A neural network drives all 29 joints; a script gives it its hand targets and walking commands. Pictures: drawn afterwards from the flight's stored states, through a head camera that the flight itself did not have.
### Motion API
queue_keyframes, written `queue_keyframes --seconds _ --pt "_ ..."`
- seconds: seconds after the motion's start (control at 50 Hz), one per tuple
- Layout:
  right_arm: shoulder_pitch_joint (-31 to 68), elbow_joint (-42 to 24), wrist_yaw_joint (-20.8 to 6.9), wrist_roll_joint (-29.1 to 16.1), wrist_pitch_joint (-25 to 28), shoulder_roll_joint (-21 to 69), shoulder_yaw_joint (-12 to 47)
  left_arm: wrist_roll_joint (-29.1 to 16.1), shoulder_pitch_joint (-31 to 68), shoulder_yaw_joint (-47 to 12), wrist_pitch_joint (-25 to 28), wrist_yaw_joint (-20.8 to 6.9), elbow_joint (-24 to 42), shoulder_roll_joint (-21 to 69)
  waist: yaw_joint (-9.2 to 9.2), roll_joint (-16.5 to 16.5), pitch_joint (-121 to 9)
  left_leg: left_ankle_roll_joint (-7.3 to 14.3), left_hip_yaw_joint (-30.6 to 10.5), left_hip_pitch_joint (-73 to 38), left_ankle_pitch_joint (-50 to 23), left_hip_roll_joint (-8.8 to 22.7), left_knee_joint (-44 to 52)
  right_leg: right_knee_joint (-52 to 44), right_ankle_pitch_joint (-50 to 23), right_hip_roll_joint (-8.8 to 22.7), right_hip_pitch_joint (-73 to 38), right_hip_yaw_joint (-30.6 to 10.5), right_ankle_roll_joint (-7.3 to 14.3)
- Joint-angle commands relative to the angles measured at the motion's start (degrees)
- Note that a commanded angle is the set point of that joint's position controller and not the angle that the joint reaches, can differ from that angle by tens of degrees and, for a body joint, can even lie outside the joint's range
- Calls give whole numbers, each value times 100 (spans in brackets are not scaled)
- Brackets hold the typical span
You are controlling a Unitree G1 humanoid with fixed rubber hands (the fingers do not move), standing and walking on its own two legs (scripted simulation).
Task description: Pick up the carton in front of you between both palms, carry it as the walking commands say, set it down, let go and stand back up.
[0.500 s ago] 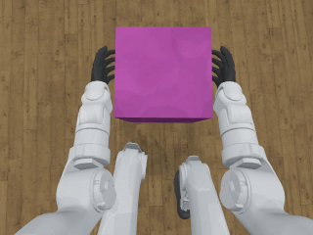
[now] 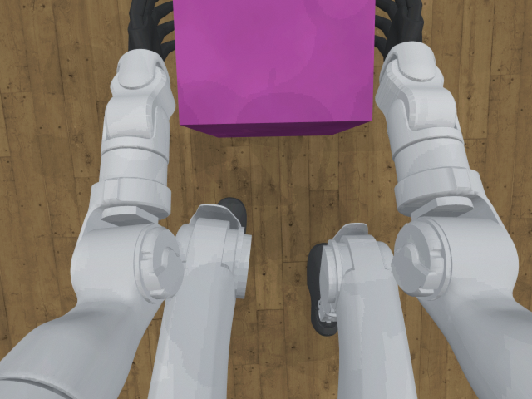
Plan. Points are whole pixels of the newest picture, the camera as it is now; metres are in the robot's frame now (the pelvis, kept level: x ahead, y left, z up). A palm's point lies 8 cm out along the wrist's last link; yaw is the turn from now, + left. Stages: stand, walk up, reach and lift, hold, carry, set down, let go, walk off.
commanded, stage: set down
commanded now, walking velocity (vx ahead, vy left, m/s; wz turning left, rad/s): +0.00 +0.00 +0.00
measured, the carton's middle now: (273, 60) +0.52 +0.08 -0.22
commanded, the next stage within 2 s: none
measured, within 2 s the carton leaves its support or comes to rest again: rests again in 1.28 s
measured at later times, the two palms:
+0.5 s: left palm (156, 48) +0.50 +0.24 -0.19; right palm (379, 60) +0.54 -0.06 -0.21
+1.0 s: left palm (150, 54) +0.50 +0.25 -0.21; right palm (371, 62) +0.54 -0.05 -0.22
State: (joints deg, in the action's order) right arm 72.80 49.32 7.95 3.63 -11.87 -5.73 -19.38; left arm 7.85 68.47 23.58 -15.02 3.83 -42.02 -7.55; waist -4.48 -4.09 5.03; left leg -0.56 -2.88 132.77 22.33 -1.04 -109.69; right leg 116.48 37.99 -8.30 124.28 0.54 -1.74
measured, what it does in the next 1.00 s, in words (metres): stands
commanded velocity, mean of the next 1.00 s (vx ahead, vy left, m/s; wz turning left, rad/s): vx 0.00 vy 0.00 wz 0.00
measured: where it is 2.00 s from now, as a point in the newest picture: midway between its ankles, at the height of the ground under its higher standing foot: (274, 282)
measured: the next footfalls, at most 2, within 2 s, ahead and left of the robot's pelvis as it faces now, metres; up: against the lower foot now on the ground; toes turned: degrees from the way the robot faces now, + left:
none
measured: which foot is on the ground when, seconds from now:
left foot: down 0.00-1.00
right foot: down 0.00-1.00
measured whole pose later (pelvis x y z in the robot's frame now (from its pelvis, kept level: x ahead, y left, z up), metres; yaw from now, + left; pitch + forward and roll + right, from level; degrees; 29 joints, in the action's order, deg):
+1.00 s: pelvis -0.01 +0.00 -0.05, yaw +0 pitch +38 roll +0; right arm 82.7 59.3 4.1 6.1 -9.6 -7.9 -16.1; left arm 3.9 79.2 24.6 -9.3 -2.4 -60.7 -18.4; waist -5.7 -0.9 18.1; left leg -0.3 -1.0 133.4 23.9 1.0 -119.3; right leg 127.4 39.6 -10.5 125.9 -0.6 -2.0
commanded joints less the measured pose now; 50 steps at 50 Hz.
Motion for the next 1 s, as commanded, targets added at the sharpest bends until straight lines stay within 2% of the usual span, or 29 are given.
queue_keyframes --seconds 0.0,0.08,0.16,0.2,0.4,0.48,0.56,0.66,0.78,0.98 --pt "3681 -298 -1276 -691 178 4815 2517 -769 3746 -2635 242 -1266 220 4467 -364 333 -6757 -103 492 -5912 -1732 -380 -23 -1038 -1114 -317 -1104 228 52" --pt "4061 -477 -1202 -862 275 4684 2688 -1092 3874 -2642 282 -1339 128 4628 -332 277 -6911 -99 491 -5936 -1999 -344 -286 -831 -1288 -294 -1259 241 75" --pt "4216 -595 -1155 -844 313 4797 2791 -1246 3862 -2570 246 -1522 -57 4767 -278 -147 -6689 -63 445 -5391 -2217 -359 -466 -659 -1694 -272 -1563 248 88" --pt "4122 -585 -1152 -818 324 4888 2801 -1239 3712 -2504 251 -1594 -208 4750 -286 -255 -6550 -44 448 -5183 -2260 -359 -549 -616 -1806 -264 -1583 223 82" --pt "3912 -252 -1231 -735 343 4894 2632 -866 3314 -1833 348 -1734 -872 4410 -571 -487 -5476 55 499 -4079 -1899 -320 -648 -590 -1810 -255 -1388 15 70" --pt "4079 -265 -1184 -716 409 4711 2596 -896 3463 -1728 415 -1759 -990 4289 -554 -579 -5303 71 487 -3788 -1765 -286 -700 -577 -1831 -222 -1510 -44 85" --pt "4279 -285 -1145 -651 458 4480 2527 -954 3654 -1663 465 -1788 -1134 4135 -455 -649 -5068 88 448 -3576 -1539 -254 -745 -577 -1695 -184 -1481 -64 112" --pt "4144 9 -1211 -513 436 4233 2305 -848 3692 -1554 497 -1794 -1344 3898 -413 -488 -4462 110 412 -3422 -1276 -234 -744 -565 -1396 -164 -1137 -79 154" --pt "3790 384 -1300 -259 435 3873 1917 -726 3600 -1407 529 -1779 -1507 3670 -260 -306 -3914 120 305 -3489 -1200 -248 -720 -504 -1190 -142 -633 -23 190" --pt "3270 817 -1366 191 372 3278 1405 -626 3424 -1179 565 -1693 -1783 3136 -29 -240 -3201 124 174 -3420 -814 -255 -681 -400 -814 -60 -231 -42 267"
